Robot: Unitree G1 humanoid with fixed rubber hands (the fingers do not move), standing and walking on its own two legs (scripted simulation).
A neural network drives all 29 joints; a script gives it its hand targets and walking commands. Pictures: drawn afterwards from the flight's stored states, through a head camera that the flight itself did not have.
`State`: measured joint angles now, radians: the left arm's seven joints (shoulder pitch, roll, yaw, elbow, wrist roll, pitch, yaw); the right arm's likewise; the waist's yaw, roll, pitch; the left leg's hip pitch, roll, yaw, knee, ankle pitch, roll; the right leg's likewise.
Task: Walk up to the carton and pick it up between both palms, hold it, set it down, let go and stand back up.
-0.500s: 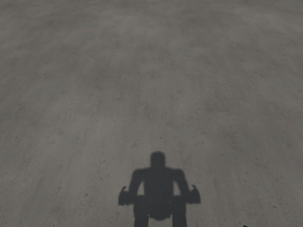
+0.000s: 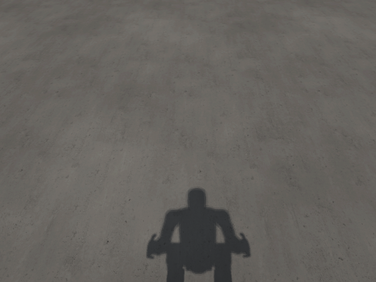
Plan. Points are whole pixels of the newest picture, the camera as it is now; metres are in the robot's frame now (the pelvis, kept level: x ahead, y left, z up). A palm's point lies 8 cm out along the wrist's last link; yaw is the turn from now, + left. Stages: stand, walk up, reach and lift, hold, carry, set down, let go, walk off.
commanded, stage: stand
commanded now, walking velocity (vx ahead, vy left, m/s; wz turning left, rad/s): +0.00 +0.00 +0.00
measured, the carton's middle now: out of the picture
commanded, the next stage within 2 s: walk up in 0.94 s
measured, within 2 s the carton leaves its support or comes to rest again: neither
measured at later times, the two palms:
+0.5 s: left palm out of the picture +0.06 +0.24 -0.12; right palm out of the picture +0.06 -0.25 -0.12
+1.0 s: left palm out of the picture +0.04 +0.24 -0.12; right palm out of the picture +0.05 -0.25 -0.12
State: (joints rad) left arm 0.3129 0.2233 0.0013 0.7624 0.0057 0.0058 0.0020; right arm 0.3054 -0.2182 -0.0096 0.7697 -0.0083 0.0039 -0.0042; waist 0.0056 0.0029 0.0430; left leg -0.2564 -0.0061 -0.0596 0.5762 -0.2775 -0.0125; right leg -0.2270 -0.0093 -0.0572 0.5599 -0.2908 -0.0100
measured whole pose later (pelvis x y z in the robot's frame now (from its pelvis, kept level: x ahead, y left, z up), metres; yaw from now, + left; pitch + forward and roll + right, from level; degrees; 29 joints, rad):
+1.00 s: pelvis +0.01 -0.01 +0.01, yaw +0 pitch -3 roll +0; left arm 0.32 0.22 -0.01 0.88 0.00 0.00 0.02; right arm 0.30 -0.22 0.00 0.91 -0.01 0.00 -0.02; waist 0.01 0.01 0.04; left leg -0.21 0.01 -0.07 0.51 -0.25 -0.02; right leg -0.18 0.00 -0.07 0.49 -0.27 -0.02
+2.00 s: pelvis +0.04 -0.16 +0.00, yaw -43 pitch -4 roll +0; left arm 0.29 0.28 0.04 0.79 0.09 0.09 -0.10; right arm 0.26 -0.25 -0.04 0.86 -0.07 -0.05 -0.07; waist 0.01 -0.08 0.03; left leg -0.28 0.06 0.21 0.56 -0.23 0.06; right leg -0.53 0.03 0.03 1.09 -0.35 0.04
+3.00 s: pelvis +0.03 -0.61 -0.02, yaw -86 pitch -1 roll +0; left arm 0.46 0.21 0.03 0.79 0.06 0.01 -0.03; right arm 0.16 -0.22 -0.02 0.68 -0.08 -0.05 -0.05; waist 0.04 -0.02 0.07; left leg -0.42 0.05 0.13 0.69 -0.25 0.06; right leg -0.26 0.14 0.03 1.15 -0.47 0.00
